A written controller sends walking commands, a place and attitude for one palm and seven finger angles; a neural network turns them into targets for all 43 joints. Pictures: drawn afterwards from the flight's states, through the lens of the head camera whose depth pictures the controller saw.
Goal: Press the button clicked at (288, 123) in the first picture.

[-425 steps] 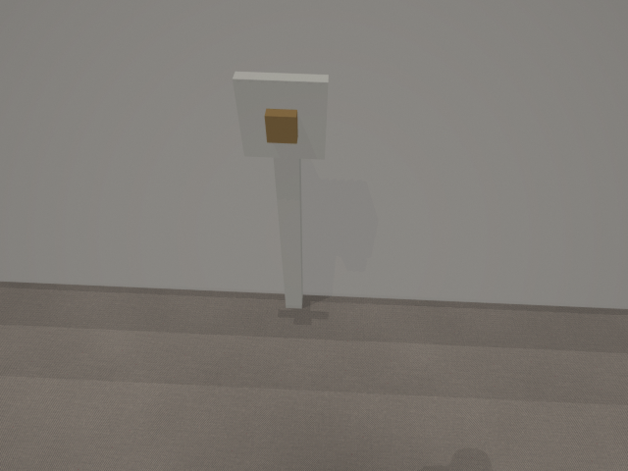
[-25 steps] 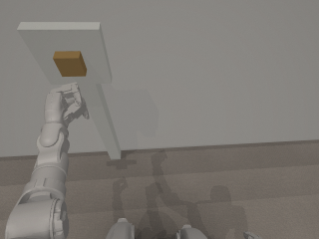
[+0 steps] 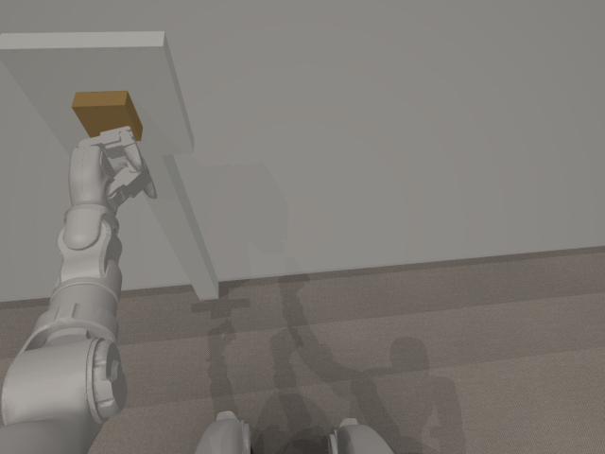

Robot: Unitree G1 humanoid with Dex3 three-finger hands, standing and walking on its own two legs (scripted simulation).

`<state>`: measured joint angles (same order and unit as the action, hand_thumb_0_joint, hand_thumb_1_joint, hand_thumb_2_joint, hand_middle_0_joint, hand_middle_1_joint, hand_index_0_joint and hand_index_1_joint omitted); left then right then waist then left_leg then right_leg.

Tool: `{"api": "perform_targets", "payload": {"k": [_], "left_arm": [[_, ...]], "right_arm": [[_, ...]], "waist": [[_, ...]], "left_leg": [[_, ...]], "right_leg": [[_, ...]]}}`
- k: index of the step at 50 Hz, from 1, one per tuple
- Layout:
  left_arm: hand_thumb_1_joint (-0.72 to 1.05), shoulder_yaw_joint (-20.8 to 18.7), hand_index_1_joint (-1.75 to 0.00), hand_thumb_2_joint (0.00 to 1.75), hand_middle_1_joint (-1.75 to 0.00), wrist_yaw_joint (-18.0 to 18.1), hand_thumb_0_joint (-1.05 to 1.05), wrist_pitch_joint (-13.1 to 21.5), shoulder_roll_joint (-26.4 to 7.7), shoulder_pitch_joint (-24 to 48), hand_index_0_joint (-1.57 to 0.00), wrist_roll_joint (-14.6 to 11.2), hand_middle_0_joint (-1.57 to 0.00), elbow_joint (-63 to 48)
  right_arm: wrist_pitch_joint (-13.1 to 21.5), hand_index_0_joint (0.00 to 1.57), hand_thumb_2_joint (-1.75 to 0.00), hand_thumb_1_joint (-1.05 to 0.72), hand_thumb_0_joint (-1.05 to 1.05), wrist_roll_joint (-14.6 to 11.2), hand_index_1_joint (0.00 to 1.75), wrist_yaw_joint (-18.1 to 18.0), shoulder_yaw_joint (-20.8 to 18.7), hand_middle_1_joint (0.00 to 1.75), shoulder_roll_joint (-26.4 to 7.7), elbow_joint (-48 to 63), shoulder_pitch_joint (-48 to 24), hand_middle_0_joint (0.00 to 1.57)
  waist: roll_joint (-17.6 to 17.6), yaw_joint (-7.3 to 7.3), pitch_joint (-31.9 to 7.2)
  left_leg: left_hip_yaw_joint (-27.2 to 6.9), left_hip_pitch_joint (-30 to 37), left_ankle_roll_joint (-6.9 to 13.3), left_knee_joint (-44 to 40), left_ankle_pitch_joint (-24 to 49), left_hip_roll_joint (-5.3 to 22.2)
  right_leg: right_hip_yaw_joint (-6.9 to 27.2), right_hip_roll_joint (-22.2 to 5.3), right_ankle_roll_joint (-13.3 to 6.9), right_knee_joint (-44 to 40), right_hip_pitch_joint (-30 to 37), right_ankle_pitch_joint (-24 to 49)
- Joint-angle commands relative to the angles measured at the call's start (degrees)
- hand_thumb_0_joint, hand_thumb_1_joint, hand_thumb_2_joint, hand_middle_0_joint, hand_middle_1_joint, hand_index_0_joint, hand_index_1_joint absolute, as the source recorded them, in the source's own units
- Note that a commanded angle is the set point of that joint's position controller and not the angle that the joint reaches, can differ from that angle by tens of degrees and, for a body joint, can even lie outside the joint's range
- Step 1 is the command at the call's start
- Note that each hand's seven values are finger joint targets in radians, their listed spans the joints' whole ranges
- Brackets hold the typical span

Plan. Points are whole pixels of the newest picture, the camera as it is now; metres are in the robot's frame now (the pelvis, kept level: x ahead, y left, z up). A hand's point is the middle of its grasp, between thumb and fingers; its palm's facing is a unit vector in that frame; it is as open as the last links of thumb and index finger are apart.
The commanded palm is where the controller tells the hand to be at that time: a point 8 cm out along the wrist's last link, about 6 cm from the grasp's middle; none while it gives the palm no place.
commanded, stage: press the button with the knuckle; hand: left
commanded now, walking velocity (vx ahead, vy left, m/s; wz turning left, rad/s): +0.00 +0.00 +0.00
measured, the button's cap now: (110, 115) +0.54 +0.24 +0.11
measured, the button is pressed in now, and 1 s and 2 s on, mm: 0 10 0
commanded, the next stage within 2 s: hold the button down briefly in 0.46 s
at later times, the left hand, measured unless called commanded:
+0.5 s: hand (141, 158) +0.50 +0.20 +0.07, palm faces +0.09 -1.00 -0.03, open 2.9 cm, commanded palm +0.49 +0.24 +0.07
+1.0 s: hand (140, 161) +0.49 +0.20 +0.07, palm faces +0.09 -1.00 -0.02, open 3.0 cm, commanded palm +0.47 +0.24 +0.07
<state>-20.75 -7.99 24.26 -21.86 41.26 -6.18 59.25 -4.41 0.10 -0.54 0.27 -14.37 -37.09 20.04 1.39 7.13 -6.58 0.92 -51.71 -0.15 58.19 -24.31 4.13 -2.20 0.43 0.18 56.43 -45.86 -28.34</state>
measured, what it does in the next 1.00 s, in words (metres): stands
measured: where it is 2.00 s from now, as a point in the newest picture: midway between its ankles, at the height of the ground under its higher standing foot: outside the picture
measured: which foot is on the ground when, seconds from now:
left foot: down 0.00-1.00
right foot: down 0.00-1.00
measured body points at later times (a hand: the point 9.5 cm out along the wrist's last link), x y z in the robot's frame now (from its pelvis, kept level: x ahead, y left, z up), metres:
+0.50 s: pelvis -0.01 +0.00 -0.01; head +0.11 +0.02 +0.42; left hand +0.48 +0.25 +0.07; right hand +0.00 -0.27 -0.12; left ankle +0.03 +0.12 -0.67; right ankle -0.01 -0.13 -0.67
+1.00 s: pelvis -0.03 +0.00 -0.02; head +0.10 +0.03 +0.41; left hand +0.48 +0.26 +0.07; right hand -0.04 -0.26 -0.12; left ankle +0.03 +0.12 -0.67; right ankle -0.01 -0.13 -0.67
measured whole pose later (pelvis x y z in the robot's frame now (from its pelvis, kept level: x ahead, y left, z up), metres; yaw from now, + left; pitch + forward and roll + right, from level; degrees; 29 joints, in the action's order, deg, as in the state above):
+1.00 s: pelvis -0.03 +0.00 -0.02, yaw +0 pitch +21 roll -4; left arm -22.4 -8.4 22.0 -30.8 55.7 -2.9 70.9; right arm -1.5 1.4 -0.8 2.4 -15.3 -37.5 22.7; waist 1.9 11.3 -5.8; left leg -1.4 -62.2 0.2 62.9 -22.4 4.4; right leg -4.1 0.9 0.2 60.1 -55.1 -26.5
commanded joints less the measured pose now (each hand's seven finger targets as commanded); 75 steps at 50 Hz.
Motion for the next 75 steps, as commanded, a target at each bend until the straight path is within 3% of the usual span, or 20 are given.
{"api": "perform_targets", "payload": {"k": [1,4,8,11,15,22,26,30,39,41,45,47,50,54,56,61,67,70,72,75], "left_arm": [[0.9,-2.7,-1.5,0.9,-1.5,-0.3,0.0,2.9,-15.6,26.8,-1.3,-0.6,-1.3,-9.1],[0.9,-3.3,-1.5,0.9,-1.5,-0.7,0.0,2.8,-17.4,28.5,-1.3,-0.4,-1.3,-8.5],[0.9,-1.9,-1.5,0.9,-1.5,-1.3,0.0,3.6,-16.4,31.1,-1.3,0.0,-1.3,-7.9],[0.9,-3.6,-1.5,0.9,-1.5,-1.6,0.0,3.4,-18.6,32.6,-1.3,-0.4,-1.3,-6.4],[0.9,-1.9,-1.5,0.9,-1.5,-1.5,0.0,2.8,-17.4,37.0,-1.3,0.2,-1.3,-5.6],[0.9,-3.2,-1.5,0.9,-1.5,-0.4,0.0,1.7,-21.7,42.0,-1.3,1.6,-1.3,-2.6],[0.9,-2.7,-1.5,0.9,-1.5,-0.7,0.0,1.5,-22.0,46.4,-1.3,1.5,-1.3,-2.1],[0.9,-1.4,-1.5,0.9,-1.5,-0.6,0.0,0.9,-21.2,48.0,-1.3,1.5,-1.3,-0.1],[0.9,-2.4,-1.5,0.9,-1.5,0.5,0.0,1.3,-23.3,48.5,-1.3,2.5,-1.3,-0.9],[0.9,-1.5,-1.5,0.9,-1.5,0.8,0.0,1.3,-22.6,50.5,-1.3,2.5,-1.3,-1.0],[0.9,-4.2,-1.5,0.9,-1.5,0.9,0.0,1.2,-25.6,47.6,-1.3,2.6,-1.3,-0.9],[0.9,-3.3,-1.5,0.9,-1.5,0.4,0.0,1.4,-23.5,44.4,-1.3,2.2,-1.3,-2.4],[0.9,-2.2,-1.5,0.9,-1.5,0.2,0.0,1.2,-20.4,42.9,-1.3,1.3,-1.3,-2.9],[0.9,-2.4,-1.5,0.9,-1.5,0.6,0.0,0.7,-19.6,38.3,-1.3,0.9,-1.3,-3.6],[0.9,-2.6,-1.5,0.9,-1.5,0.9,0.0,1.4,-19.2,37.0,-1.3,1.1,-1.3,-5.3],[0.9,-0.5,-1.5,0.9,-1.5,1.1,0.0,2.5,-14.0,29.3,-1.3,0.0,-1.3,-9.9],[0.9,-1.8,-1.5,0.9,-1.5,1.2,0.0,2.8,-12.5,16.3,-1.3,-1.9,-1.3,-17.9],[0.9,0.4,-1.5,0.9,-1.5,1.1,0.0,2.2,-8.7,9.5,-1.3,-2.7,-1.3,-22.4],[0.9,0.6,-1.5,0.9,-1.5,1.2,0.0,1.7,-8.7,7.4,-1.3,-3.0,-1.3,-24.4],[0.9,3.2,-1.5,0.9,-1.5,1.1,0.0,1.8,-5.6,5.7,-1.3,-3.8,-1.3,-30.5]], "right_arm": [[1.1,0.2,-0.9,-0.9,0.0,-0.1,0.3,-0.9,-3.3,0.3,-9.8,4.2,6.4,0.2],[1.1,0.2,-0.9,-0.9,0.0,0.0,0.3,-1.0,-3.0,0.3,-9.8,4.3,6.7,0.2],[1.2,0.2,-0.9,-0.9,0.0,0.3,0.3,-0.9,-3.0,0.3,-9.8,3.9,7.4,0.2],[1.2,0.2,-0.9,-0.9,0.0,0.3,0.3,-1.0,-3.1,0.3,-10.2,3.3,8.0,0.2],[1.3,0.2,-0.9,-0.9,0.0,0.4,0.3,-1.1,-3.1,0.3,-10.2,2.7,8.7,0.2],[1.7,0.2,-0.9,-0.9,0.0,0.8,0.3,-1.3,-2.5,0.3,-10.9,2.0,10.0,0.2],[2.1,0.2,-0.9,-0.9,0.0,0.9,0.3,-1.4,-2.3,0.3,-11.0,1.6,10.5,0.2],[2.8,0.2,-0.9,-0.9,0.0,0.9,0.3,-1.5,-1.9,0.3,-11.2,1.5,10.7,0.2],[3.8,0.2,-0.9,-0.9,0.0,1.3,0.3,-1.2,-1.8,0.3,-11.5,2.0,10.7,0.2],[4.1,0.2,-0.9,-0.9,0.0,1.3,0.3,-1.2,-1.6,0.3,-11.7,1.9,10.6,0.2],[4.4,0.2,-0.9,-0.9,0.0,1.4,0.3,-1.2,-1.7,0.3,-12.1,2.5,11.0,0.2],[4.1,0.2,-0.9,-0.9,0.0,1.2,0.3,-1.0,-1.9,0.3,-11.7,3.2,10.6,0.2],[3.9,0.2,-0.9,-0.9,0.0,1.2,0.3,-0.7,-2.0,0.3,-11.4,3.2,10.4,0.2],[3.6,0.2,-0.9,-0.9,0.0,0.9,0.3,-0.7,-2.2,0.3,-11.5,3.9,9.9,0.2],[3.4,0.2,-0.9,-0.9,0.0,0.9,0.3,-0.7,-2.5,0.3,-11.4,4.0,9.7,0.2],[2.7,0.2,-0.9,-0.9,0.0,0.7,0.3,0.0,-3.1,0.3,-10.7,4.9,8.6,0.2],[1.6,0.2,-0.9,-0.9,0.0,-0.1,0.3,0.4,-3.7,0.3,-9.8,6.9,6.6,0.2],[1.4,0.2,-0.9,-0.9,0.0,-0.6,0.3,0.6,-3.7,0.3,-9.1,8.2,5.2,0.2],[1.2,0.2,-0.9,-0.9,0.0,-1.0,0.3,0.5,-3.8,0.3,-8.9,8.4,4.5,0.2],[1.7,0.2,-0.9,-0.9,0.0,-1.3,0.3,0.3,-3.9,0.3,-8.4,9.1,3.0,0.2]], "waist": [[2.0,1.15,-22.1],[3.6,1.15,-22.6],[5.1,2.2,-24.2],[4.5,2.52,-24.9],[5.9,4.21,-24.2],[5.8,5.41,-24.7],[6.9,6.77,-25.3],[7.1,7.71,-22.7],[8.8,6.73,-25.0],[8.7,7.75,-23.8],[7.7,6.33,-25.7],[10.1,4.77,-27.3],[8.5,5.17,-24.9],[6.0,3.99,-23.3],[6.8,3.23,-24.2],[7.0,1.52,-25.0],[4.1,-1.76,-26.6],[3.2,-2.21,-24.5],[2.0,-2.2,-22.0],[3.6,-2.09,-21.5]], "left_leg": [[-2.2,20.5,1.8,-5.3,16.5,-2.5],[-2.2,19.8,1.8,-5.0,16.2,-2.5],[-2.5,21.1,1.8,-4.1,17.2,-2.3],[-2.6,20.6,1.8,-3.5,17.7,-2.2],[-3.3,21.3,1.9,-3.3,17.0,-2.0],[-4.0,18.9,2.2,-2.5,14.0,-1.9],[-4.3,18.6,2.2,-2.0,12.9,-1.8],[-4.7,16.6,2.3,-2.2,8.8,-1.9],[-4.9,16.5,2.0,-2.5,4.9,-1.9],[-5.3,15.8,2.1,-2.7,3.1,-1.8],[-5.0,15.1,2.3,-2.7,3.5,-2.0],[-4.9,18.1,1.8,-3.5,5.4,-1.9],[-5.0,18.4,1.8,-4.1,4.5,-1.7],[-4.6,17.6,1.7,-5.3,3.8,-1.9],[-4.6,19.4,1.5,-5.5,5.3,-1.8],[-4.2,24.0,1.2,-5.9,11.8,-1.6],[-2.5,25.2,1.2,-6.3,20.5,-2.2],[-1.7,25.3,1.4,-6.7,23.1,-2.5],[-1.5,24.3,1.4,-7.3,22.1,-2.4],[-1.3,26.5,1.4,-7.4,23.8,-2.6]], "right_leg": [[0.8,2.2,-0.6,-8.0,3.4,18.9],[1.0,2.2,-0.6,-7.8,3.3,18.6],[1.0,2.4,-0.6,-7.3,1.4,18.6],[1.1,2.5,-0.5,-7.1,1.6,19.2],[0.7,2.5,-0.5,-7.1,-1.6,17.2],[0.8,2.6,-0.4,-7.1,-3.1,13.8],[0.7,2.5,-0.3,-6.9,-4.9,12.6],[0.6,2.6,-0.5,-7.1,-7.2,9.1],[0.3,2.6,-0.7,-6.8,-7.8,5.7],[0.2,2.6,-0.6,-6.6,-9.3,4.7],[0.5,2.5,-0.7,-6.8,-6.9,4.8],[0.0,2.6,-1.1,-6.5,-6.7,5.7],[-0.4,2.7,-1.0,-7.0,-7.4,5.4],[-0.6,2.7,-0.8,-7.6,-5.6,5.2],[-0.6,2.7,-1.0,-7.3,-5.4,6.0],[-1.3,2.9,-1.4,-7.3,-4.1,10.2],[-1.0,3.1,-1.3,-7.6,4.4,19.6],[-0.8,3.0,-1.2,-8.1,6.8,23.6],[-0.7,3.0,-1.0,-8.6,7.5,23.9],[-0.5,2.8,-1.1,-8.9,8.3,25.7]]}}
